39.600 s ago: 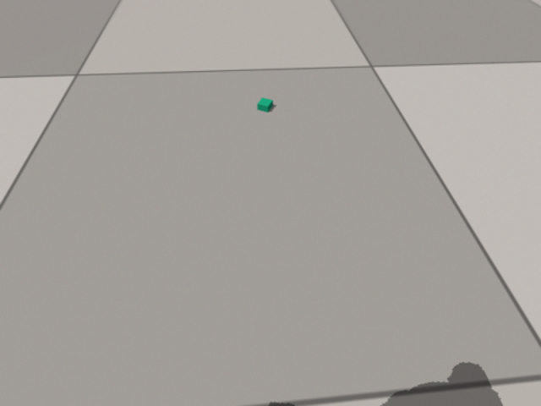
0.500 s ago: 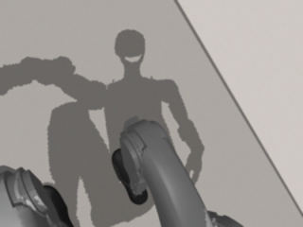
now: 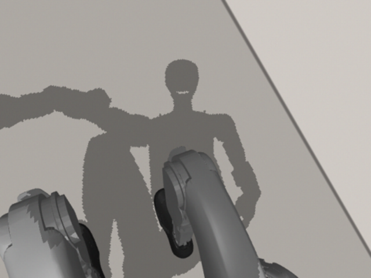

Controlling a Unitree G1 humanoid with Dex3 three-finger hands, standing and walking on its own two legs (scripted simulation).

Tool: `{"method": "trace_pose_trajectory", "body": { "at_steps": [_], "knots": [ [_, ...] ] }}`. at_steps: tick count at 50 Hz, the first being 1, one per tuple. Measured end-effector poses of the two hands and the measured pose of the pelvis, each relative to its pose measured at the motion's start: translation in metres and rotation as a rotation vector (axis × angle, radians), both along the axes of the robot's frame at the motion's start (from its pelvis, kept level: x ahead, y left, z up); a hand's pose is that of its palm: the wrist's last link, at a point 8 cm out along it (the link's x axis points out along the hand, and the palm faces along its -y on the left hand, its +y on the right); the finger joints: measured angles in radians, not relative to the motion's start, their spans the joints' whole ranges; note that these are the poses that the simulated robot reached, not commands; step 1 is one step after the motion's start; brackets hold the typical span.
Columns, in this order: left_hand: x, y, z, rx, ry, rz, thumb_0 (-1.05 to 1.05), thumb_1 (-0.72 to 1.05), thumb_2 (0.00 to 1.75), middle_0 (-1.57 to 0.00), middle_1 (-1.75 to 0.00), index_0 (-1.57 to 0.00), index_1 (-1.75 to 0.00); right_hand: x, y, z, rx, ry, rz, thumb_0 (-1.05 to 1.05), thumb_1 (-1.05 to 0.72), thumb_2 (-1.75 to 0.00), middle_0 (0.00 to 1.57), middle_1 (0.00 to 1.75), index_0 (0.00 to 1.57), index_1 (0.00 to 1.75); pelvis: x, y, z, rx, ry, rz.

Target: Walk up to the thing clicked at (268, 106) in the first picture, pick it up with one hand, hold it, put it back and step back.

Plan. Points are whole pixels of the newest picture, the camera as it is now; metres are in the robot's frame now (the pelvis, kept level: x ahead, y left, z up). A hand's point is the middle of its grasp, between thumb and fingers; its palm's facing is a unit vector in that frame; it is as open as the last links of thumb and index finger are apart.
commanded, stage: approach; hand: left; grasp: from above
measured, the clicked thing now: out of the picture +0.45 +0.37 -0.31
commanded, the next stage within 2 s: rest palm in 0.02 s
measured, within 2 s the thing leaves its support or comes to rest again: neither
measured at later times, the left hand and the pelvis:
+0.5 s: hand out of the picture +0.47 +0.29 -0.23, palm faces +0.04 -0.48 -0.88, open 13.3 cm; pelvis +0.00 -0.01 +0.00, yaw -2 degrees
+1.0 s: hand out of the picture +0.45 +0.33 -0.24, palm faces +0.05 -0.46 -0.89, open 12.7 cm; pelvis +0.00 +0.00 -0.01, yaw -3 degrees
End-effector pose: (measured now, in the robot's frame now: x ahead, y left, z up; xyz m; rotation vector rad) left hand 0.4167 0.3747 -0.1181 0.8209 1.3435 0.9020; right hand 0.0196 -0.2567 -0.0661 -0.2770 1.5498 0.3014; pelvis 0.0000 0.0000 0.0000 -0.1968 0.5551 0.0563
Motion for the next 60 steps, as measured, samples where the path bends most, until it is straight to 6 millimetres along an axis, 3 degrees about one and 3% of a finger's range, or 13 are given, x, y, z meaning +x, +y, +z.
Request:
{"method": "trace_pose_trajectory", "body": {
  "at_steps": [4,8,18,27,31,43,51,60],
  "knots": [
    [-0.002,-0.007,-0.011,-0.048,0.0,-0.027,0.0,-0.23,0.74,-0.33,-0.81,-0.31,-0.82,0.007,-0.002,0.002,-0.036,-0.034,0.021,0.0,-0.94,-0.91,0.19,0.3,0.2,0.3,-0.004,-0.002,-0.001,0.002,-0.016,0.008],
    [0.01,-0.022,-0.021,-0.062,-0.006,-0.092,0.0,-0.25,0.75,-0.31,-0.82,-0.3,-0.84,0.003,-0.008,0.011,-0.079,-0.017,0.024,0.0,-0.94,-0.91,0.19,0.3,0.2,0.3,-0.005,-0.003,0.002,-0.003,-0.017,0.011],
    [0.048,-0.053,-0.026,0.009,-0.013,-0.118,0.0,-0.37,0.83,-0.28,-0.83,-0.24,-0.87,-0.03,-0.019,0.036,-0.1,0.11,-0.009,0.0,-0.94,-0.91,0.19,0.3,0.2,0.3,0.004,-0.006,0.007,-0.011,0.009,-0.006],
    [0.052,-0.075,-0.065,-0.052,-0.01,-0.069,0.0,-0.37,0.83,-0.28,-0.81,-0.25,-0.86,-0.05,-0.013,0.036,-0.081,0.188,-0.04,0.0,-0.95,-0.92,0.19,0.3,0.2,0.3,0.004,-0.006,-0.001,-0.015,0.002,-0.025],
    [0.052,-0.073,-0.071,-0.027,-0.022,-0.066,0.0,-0.36,0.82,-0.31,-0.84,-0.25,-0.85,-0.048,-0.007,0.029,-0.067,0.185,-0.041,0.0,-0.95,-0.92,0.19,0.3,0.2,0.3,0.002,-0.005,-0.004,-0.018,-0.006,-0.026],
    [0.035,-0.038,-0.056,0.011,0.004,-0.025,0.0,-0.3,0.79,-0.33,-0.79,-0.29,-0.82,-0.021,0.004,0.013,-0.024,0.093,0.008,0.0,-0.95,-0.92,0.19,0.3,0.2,0.3,0.004,-0.002,-0.008,-0.031,-0.017,-0.025],
    [0.03,-0.035,-0.071,-0.026,0.012,-0.031,0.0,-0.27,0.78,-0.33,-0.77,-0.3,-0.81,-0.012,0.003,0.019,-0.047,0.079,0.055,0.0,-0.95,-0.92,0.19,0.3,0.2,0.3,0.005,0.0,-0.01,-0.043,-0.022,-0.021],
    [0.035,-0.036,-0.079,0.017,-0.011,-0.004,0.0,-0.29,0.79,-0.29,-0.77,-0.29,-0.83,-0.017,0.002,0.03,-0.049,0.122,0.079,0.0,-0.95,-0.92,0.19,0.3,0.2,0.3,0.007,0.0,-0.01,-0.05,-0.024,-0.02]
  ]
}}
